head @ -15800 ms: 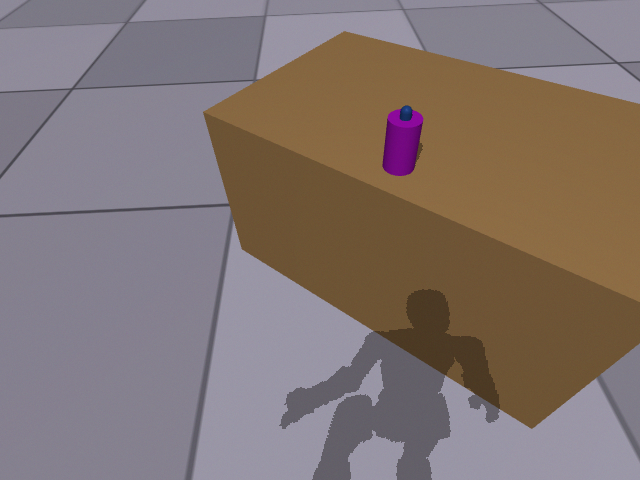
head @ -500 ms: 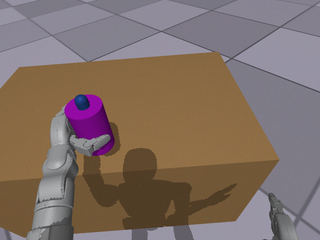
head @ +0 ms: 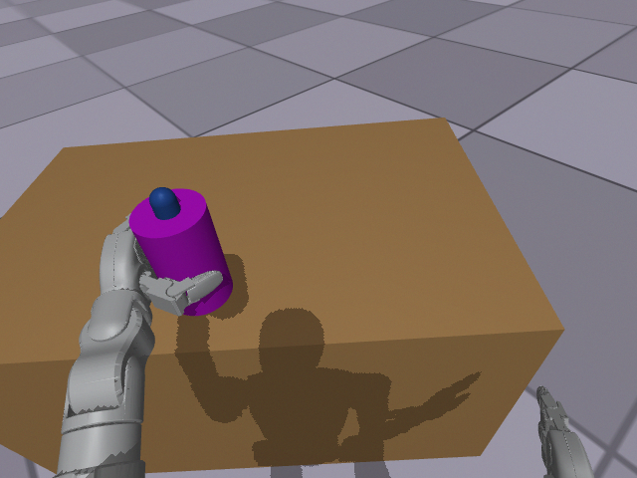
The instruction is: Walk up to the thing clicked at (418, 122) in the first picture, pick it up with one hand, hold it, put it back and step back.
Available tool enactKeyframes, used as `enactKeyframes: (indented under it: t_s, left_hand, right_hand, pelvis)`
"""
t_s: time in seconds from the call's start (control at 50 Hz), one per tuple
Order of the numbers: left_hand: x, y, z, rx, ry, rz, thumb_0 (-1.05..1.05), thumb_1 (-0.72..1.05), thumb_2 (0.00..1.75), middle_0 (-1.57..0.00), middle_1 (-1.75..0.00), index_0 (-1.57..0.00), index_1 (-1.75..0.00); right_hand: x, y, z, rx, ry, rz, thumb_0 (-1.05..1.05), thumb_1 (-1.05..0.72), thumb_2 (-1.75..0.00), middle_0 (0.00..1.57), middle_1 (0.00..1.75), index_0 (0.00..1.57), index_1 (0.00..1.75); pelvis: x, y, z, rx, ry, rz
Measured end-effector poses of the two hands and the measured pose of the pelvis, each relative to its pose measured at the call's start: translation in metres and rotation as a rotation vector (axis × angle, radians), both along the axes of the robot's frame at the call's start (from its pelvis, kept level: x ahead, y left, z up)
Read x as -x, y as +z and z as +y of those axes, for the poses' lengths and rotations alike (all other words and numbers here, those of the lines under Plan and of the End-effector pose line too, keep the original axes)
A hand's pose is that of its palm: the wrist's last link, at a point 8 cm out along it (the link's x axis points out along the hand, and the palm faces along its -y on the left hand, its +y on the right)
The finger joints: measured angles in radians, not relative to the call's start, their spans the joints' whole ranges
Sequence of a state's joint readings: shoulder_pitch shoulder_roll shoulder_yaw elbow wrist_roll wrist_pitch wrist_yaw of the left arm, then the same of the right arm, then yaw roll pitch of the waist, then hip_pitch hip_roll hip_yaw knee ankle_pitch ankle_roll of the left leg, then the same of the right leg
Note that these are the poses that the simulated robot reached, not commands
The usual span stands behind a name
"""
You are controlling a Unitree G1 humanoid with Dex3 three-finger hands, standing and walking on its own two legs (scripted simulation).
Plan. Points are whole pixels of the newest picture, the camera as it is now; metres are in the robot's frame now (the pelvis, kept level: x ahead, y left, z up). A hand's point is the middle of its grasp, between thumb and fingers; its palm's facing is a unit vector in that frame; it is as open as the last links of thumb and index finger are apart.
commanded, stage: hold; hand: left
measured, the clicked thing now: (183, 246) +0.34 +0.17 +0.18
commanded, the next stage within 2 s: none
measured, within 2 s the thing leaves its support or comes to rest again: neither
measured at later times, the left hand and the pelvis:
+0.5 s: hand (174, 251) +0.33 +0.18 +0.18, palm faces +0.16 -0.99 -0.02, open 11.2 cm; pelvis +0.00 +0.00 +0.00, yaw +0 degrees
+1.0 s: hand (174, 261) +0.32 +0.17 +0.18, palm faces +0.16 -0.99 -0.02, open 11.2 cm; pelvis +0.00 +0.00 +0.01, yaw +1 degrees
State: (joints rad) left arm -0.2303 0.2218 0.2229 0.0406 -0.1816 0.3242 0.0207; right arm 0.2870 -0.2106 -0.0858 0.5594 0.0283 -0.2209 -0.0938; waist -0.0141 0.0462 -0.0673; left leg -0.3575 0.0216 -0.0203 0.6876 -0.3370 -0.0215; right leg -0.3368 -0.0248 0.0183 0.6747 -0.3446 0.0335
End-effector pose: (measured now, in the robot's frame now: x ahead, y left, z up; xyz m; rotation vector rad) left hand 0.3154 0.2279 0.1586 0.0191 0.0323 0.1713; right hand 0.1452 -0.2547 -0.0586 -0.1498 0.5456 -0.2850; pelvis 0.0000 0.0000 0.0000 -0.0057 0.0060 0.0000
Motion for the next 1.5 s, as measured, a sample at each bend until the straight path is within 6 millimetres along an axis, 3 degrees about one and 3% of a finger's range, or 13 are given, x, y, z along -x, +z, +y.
enactKeyframes:
  t_s: [0.72, 1.5]
  left_hand:
    - [0.021, 0.029, -0.001, -0.005, -0.006, -0.017, -0.02, -0.61, 1.08, -0.67, -1.06, -0.7, -1.08]
    - [0.027, 0.019, -0.006, 0.004, -0.015, 0.004, -0.02, -0.6, 1.08, -0.66, -1.08, -0.69, -1.1]
  right_hand:
    - [-0.015, -0.003, 0.004, -0.002, 0.011, -0.024, -0.01, 0.5, -0.06, 0.05, 0.05, 0.05, 0.05]
    - [-0.016, 0.0, 0.003, 0.0, 0.011, -0.04, -0.01, 0.5, -0.07, 0.05, 0.05, 0.05, 0.05]
  pelvis:
    - [-0.006, 0.005, 0.0, -0.001, 0.012, -0.02]
    - [-0.004, 0.006, -0.004, -0.003, 0.015, -0.022]
